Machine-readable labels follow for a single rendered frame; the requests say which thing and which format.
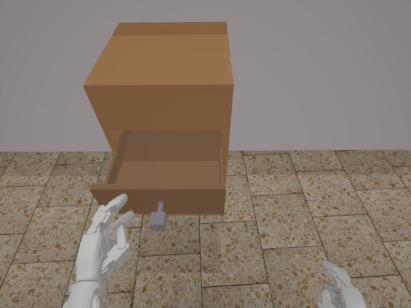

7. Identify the handle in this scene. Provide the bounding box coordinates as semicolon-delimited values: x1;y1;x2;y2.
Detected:
150;201;167;231

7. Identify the robot left forearm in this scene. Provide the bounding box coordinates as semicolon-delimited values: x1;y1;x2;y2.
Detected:
62;280;107;308

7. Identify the drawer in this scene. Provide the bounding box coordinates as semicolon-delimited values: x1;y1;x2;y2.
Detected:
89;130;226;214

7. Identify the robot right hand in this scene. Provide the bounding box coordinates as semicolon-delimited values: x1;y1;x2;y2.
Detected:
318;260;367;308

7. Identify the cabinet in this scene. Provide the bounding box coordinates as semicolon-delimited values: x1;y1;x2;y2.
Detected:
83;22;234;216

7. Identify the robot left hand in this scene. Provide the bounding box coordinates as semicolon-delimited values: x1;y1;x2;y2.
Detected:
76;194;134;286

